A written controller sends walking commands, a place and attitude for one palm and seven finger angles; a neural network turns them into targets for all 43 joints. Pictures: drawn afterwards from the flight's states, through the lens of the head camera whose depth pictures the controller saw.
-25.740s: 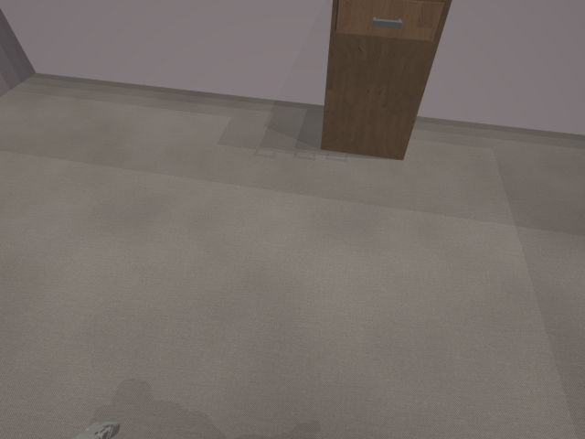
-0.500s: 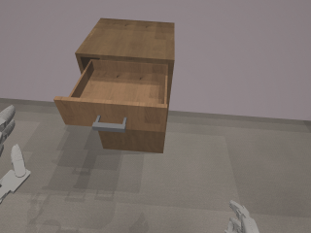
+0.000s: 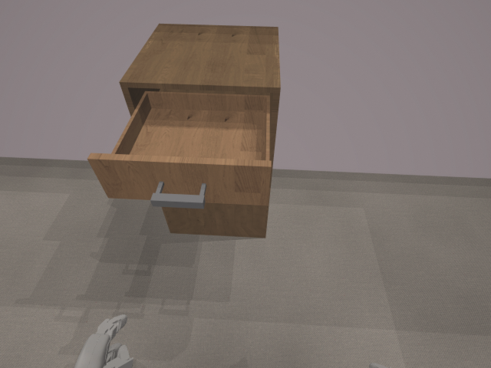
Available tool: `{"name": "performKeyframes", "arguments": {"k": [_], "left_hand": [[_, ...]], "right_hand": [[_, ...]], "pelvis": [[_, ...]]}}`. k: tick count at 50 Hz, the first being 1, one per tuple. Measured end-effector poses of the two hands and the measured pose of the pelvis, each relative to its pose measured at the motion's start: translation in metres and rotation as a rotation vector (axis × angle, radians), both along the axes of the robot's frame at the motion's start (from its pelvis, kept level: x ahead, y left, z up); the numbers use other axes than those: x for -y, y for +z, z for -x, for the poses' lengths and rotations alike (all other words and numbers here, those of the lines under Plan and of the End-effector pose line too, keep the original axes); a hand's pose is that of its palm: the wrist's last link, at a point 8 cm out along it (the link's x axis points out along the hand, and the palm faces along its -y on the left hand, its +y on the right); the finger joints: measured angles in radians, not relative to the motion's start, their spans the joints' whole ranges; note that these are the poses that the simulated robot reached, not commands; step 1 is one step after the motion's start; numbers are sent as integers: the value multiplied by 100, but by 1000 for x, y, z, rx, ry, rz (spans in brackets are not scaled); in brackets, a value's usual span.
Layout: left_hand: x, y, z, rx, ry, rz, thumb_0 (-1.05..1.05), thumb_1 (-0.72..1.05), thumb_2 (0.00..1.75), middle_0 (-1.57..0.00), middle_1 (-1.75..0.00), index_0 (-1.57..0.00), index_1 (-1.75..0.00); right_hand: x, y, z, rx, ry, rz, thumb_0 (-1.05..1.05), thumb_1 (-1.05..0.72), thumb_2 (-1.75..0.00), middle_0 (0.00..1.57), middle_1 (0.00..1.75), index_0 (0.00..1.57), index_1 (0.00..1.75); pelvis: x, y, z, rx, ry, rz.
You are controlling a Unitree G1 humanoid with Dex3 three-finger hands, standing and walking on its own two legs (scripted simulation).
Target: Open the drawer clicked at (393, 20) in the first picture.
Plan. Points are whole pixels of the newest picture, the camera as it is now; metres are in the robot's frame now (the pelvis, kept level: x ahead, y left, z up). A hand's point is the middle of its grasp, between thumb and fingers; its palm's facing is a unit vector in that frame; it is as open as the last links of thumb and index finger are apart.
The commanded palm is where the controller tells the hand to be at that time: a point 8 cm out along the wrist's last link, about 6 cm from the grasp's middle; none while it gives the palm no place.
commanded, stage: let the arm hang, fingers relaxed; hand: left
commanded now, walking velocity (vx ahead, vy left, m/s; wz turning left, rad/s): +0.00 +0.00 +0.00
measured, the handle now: (180, 193) +0.49 +0.17 -0.05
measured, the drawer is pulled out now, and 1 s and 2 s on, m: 0.30 0.30 0.30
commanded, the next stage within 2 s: look to check the result in 0.90 s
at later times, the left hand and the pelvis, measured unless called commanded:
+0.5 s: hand out of the picture -0.03 +0.19 -0.16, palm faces +0.02 -0.98 -0.21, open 7.3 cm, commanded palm none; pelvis +0.01 +0.01 +0.01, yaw -1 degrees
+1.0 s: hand out of the picture +0.00 +0.16 -0.16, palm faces +0.02 -0.98 -0.19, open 7.3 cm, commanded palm none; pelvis +0.01 -0.01 +0.02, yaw -1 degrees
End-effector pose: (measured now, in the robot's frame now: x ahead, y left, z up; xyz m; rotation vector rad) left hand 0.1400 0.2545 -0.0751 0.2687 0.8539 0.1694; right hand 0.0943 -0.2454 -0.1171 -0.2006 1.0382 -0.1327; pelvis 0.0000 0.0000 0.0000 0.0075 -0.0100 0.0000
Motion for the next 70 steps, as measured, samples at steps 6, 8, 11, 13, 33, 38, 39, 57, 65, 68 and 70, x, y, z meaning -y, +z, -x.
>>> {"name": "performKeyframes", "arguments": {"k": [6, 8, 11, 13, 33, 38, 39, 57, 65, 68, 70], "left_hand": [[32, -61, 91, -380, 89, 146, -2, 99, 90, -21, -30, -20, -30], [26, -62, 113, -446, 108, 142, -3, 101, 90, -21, -30, -20, -30], [17, -60, 144, -539, 131, 126, -2, 99, 90, -21, -30, -20, -30], [13, -57, 160, -591, 145, 114, -2, 98, 90, -21, -30, -20, -30], [40, -57, 143, -553, 109, 145, 0, 91, 90, -20, -30, -20, -30], [41, -57, 137, -541, 103, 138, 1, 93, 90, -20, -30, -20, -30], [41, -56, 136, -539, 105, 136, 1, 93, 90, -20, -30, -20, -30], [50, -54, 146, -574, 126, 132, 0, 91, 90, -20, -30, -20, -30], [57, -54, 145, -574, 128, 138, 0, 91, 90, -20, -30, -20, -30], [59, -54, 144, -573, 129, 139, 0, 91, 90, -20, -30, -20, -30], [60, -54, 143, -571, 129, 138, 0, 91, 90, -20, -30, -20, -30]], "right_hand": [[-13, -1, 57, -216, -39, 5, 1, -91, -90, 20, 30, 20, 30], [-18, -3, 75, -291, -43, 0, 1, -91, -90, 20, 30, 20, 30], [-24, -5, 97, -374, -60, -14, 1, -91, -90, 20, 30, 20, 30], [-28, -7, 108, -408, -73, -26, 1, -91, -90, 20, 30, 20, 30], [-52, -19, 118, -396, -118, -107, 0, -91, -90, 20, 30, 20, 30], [-49, -18, 119, -390, -128, -104, 0, -91, -90, 20, 30, 20, 30], [-48, -18, 119, -391, -130, -104, 0, -91, -90, 20, 30, 20, 30], [-31, -18, 124, -429, -134, -91, 0, -91, -90, 20, 30, 20, 30], [-27, -18, 119, -424, -127, -93, 0, -91, -90, 20, 30, 20, 30], [-26, -18, 117, -423, -126, -94, 0, -91, -90, 20, 30, 20, 30], [-25, -18, 115, -422, -126, -94, 0, -91, -90, 20, 30, 20, 30]], "pelvis": [[1, 8, -1, 18, -9, 13], [1, 10, -2, 15, -6, 17], [-1, 13, -4, 12, -5, 19], [-2, 14, -5, 12, -6, 18], [-3, 15, -5, 29, -24, 6], [0, 15, -6, 29, -26, 5], [1, 15, -6, 29, -26, 5], [12, 16, -8, 26, -22, 5], [17, 16, -9, 23, -20, 5], [19, 16, -9, 21, -19, 6], [20, 16, -10, 20, -19, 6]]}}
